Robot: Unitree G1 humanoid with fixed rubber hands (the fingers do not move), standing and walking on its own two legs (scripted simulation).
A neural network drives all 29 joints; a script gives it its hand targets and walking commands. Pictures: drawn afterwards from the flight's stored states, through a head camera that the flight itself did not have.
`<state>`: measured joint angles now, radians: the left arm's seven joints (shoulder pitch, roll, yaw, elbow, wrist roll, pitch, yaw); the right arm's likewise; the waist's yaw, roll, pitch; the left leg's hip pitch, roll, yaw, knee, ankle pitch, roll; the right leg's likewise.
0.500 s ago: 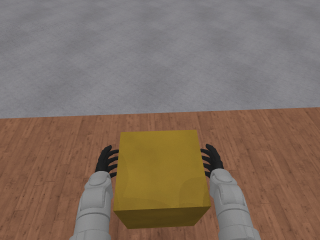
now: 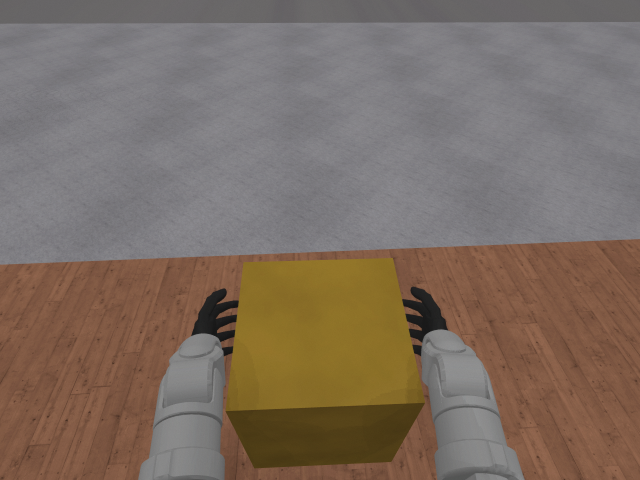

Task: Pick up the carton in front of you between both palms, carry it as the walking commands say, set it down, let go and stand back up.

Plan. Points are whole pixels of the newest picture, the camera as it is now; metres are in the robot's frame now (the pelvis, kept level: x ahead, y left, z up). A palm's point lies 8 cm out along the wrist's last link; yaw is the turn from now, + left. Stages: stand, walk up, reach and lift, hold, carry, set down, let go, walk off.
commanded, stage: reach and lift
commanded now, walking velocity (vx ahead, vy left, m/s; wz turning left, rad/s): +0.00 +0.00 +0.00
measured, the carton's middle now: (321, 367) +0.30 +0.00 -0.05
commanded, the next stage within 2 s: hold in 0.66 s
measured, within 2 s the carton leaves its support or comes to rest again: neither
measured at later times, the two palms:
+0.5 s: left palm (207, 336) +0.31 +0.15 +0.04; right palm (434, 332) +0.30 -0.15 +0.04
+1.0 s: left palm (204, 334) +0.30 +0.15 +0.06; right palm (441, 331) +0.29 -0.15 +0.06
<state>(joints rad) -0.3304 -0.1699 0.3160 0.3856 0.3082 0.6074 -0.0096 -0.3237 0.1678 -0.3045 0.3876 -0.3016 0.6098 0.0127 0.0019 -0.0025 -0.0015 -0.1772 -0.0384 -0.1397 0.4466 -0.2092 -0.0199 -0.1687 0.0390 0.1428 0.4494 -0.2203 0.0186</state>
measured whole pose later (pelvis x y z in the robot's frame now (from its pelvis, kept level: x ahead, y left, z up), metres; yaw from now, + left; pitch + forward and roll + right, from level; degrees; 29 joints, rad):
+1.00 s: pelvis +0.01 +0.00 +0.01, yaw +0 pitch -7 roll +0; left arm -0.28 -0.16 0.24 0.25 0.29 0.76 -0.01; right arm -0.28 0.15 -0.23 0.24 -0.28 0.76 0.01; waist 0.00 0.00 0.01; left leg -0.04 -0.03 -0.13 0.35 -0.18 -0.02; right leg -0.03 0.03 0.14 0.35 -0.19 0.01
